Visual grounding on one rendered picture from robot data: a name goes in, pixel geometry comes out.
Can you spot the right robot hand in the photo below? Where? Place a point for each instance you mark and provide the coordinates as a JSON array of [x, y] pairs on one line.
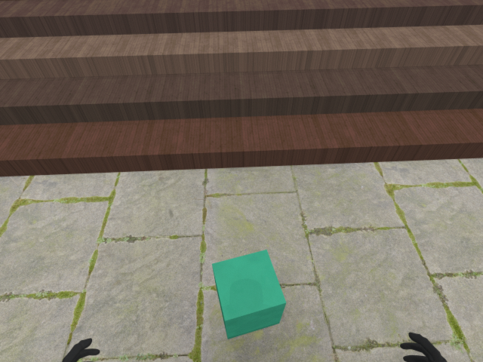
[[422, 345]]

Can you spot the left robot hand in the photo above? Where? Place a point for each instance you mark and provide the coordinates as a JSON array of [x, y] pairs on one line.
[[79, 351]]

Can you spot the carton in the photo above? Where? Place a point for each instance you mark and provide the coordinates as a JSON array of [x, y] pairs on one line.
[[249, 293]]

